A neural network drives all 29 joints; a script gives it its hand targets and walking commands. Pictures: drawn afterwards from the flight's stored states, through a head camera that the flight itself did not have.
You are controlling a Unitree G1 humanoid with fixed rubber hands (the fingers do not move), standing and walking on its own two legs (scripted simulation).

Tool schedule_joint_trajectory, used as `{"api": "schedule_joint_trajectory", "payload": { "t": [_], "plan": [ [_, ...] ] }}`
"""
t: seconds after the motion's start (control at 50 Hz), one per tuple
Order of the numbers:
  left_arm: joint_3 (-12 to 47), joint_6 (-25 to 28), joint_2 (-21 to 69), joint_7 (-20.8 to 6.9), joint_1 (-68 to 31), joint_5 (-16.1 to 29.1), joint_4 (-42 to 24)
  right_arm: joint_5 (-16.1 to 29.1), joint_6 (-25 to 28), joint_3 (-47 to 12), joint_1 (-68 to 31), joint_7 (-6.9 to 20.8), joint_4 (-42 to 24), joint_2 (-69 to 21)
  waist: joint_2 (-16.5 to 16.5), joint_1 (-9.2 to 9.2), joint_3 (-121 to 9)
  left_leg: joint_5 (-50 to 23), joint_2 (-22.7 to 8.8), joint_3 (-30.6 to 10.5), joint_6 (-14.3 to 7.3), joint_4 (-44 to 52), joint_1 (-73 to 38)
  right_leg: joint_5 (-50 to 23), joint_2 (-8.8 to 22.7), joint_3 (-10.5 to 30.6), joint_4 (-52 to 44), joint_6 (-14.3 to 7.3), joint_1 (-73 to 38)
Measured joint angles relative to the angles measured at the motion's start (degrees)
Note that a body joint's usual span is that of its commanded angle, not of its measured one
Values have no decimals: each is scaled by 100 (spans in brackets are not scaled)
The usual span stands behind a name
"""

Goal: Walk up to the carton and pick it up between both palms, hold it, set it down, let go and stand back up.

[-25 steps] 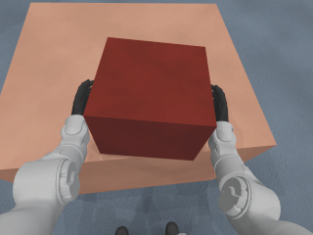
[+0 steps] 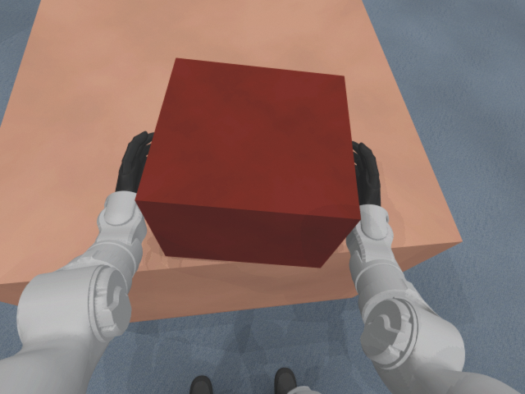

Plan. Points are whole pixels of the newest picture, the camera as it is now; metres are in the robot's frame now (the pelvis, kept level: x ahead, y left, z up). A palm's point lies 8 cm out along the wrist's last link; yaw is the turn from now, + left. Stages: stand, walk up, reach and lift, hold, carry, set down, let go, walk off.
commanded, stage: set down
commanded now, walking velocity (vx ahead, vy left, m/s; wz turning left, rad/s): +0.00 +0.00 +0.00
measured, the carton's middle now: (252, 168) +0.47 -0.03 -0.01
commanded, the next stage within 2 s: none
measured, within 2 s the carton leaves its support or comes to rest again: neither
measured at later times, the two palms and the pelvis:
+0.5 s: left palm (135, 184) +0.45 +0.16 -0.01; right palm (362, 197) +0.40 -0.20 +0.00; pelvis +0.00 +0.00 +0.00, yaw +0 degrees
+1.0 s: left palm (126, 172) +0.48 +0.18 -0.02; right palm (370, 197) +0.42 -0.23 -0.03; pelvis +0.01 +0.00 -0.04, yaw -3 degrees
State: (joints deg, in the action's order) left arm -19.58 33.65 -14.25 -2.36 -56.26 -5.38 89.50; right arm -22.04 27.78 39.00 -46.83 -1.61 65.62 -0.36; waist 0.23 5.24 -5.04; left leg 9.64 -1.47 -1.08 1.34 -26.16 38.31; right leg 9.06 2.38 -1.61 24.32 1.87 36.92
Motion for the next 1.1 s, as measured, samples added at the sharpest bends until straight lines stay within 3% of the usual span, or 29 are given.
{"api": "schedule_joint_trajectory", "payload": {
  "t": [0.58,0.72,0.8,0.88,0.94,1.1],
  "plan": [
    [-102,132,-51,20,-122,-130,186,0,172,149,-96,27,124,-3,-33,-5,-1,67,12,13,0,-164,239,108,16,14,243,-8,279],
    [133,76,-116,58,-216,3,274,197,88,-148,-201,-17,385,160,-11,-4,-66,91,4,33,2,-247,387,131,10,38,340,-10,445],
    [777,-53,-217,134,-315,508,514,853,-58,-1016,-305,-149,905,416,-12,43,-261,178,-18,55,10,-439,663,196,-9,66,510,-5,723],
    [1684,-203,-276,284,-442,1601,761,2210,-187,-2477,-377,-307,1384,687,-74,25,-699,417,-86,87,27,-927,1236,355,-70,114,893,6,1274],
    [2230,-260,-370,273,-557,2194,828,3099,-154,-3253,-464,-423,1496,875,-164,-16,-941,660,-143,88,44,-1414,1653,533,-123,135,1280,17,1658],
    [2894,-495,-582,139,-772,2728,545,4417,-207,-4246,-825,-266,1548,1582,-363,-220,-909,967,-221,44,28,-2142,2186,746,-201,128,1839,40,2119]
  ]
}}
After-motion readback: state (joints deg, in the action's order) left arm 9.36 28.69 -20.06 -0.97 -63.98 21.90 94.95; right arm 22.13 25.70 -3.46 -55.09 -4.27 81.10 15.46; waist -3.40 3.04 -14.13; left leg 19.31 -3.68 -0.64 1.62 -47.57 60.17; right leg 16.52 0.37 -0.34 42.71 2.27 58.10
